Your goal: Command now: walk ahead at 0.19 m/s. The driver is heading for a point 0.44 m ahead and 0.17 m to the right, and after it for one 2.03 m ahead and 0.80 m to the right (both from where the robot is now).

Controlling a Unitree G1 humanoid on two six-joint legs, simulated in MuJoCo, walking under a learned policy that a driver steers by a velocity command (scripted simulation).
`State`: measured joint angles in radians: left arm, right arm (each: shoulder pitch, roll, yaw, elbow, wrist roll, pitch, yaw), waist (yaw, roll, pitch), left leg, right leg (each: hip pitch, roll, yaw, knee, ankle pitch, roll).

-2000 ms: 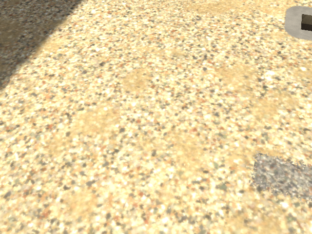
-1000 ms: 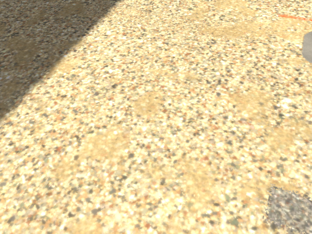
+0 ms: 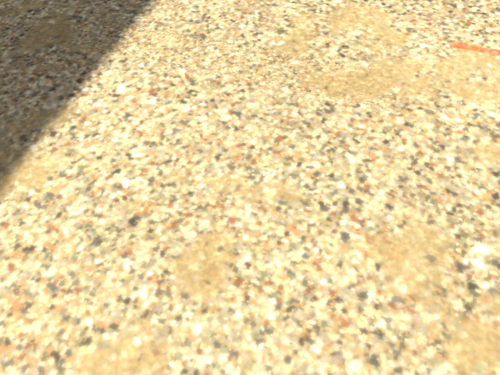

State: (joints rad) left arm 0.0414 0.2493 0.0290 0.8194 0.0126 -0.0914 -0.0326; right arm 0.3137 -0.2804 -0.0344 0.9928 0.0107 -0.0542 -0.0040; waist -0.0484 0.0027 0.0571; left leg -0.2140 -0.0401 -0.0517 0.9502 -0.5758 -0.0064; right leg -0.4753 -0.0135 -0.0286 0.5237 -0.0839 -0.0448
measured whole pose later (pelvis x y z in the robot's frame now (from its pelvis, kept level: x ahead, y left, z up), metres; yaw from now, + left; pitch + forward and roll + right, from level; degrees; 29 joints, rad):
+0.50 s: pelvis +0.10 +0.01 +0.01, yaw -2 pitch +0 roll +0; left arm 0.16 0.25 0.03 0.96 0.00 0.00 0.02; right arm 0.18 -0.24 -0.05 1.02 0.00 -0.01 -0.05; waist 0.01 -0.02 0.03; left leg -0.24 0.04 0.01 0.53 -0.28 -0.02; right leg -0.28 0.02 -0.02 0.51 -0.23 -0.02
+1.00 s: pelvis +0.11 -0.03 +0.02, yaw -17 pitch +2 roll +2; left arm 0.18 0.28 0.07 0.81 -0.01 0.00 0.03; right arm 0.04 -0.29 -0.09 0.90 0.01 0.00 -0.07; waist 0.02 0.01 0.05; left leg -0.50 -0.01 -0.10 0.94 -0.36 -0.08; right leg -0.28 0.08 0.10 0.41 -0.16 -0.08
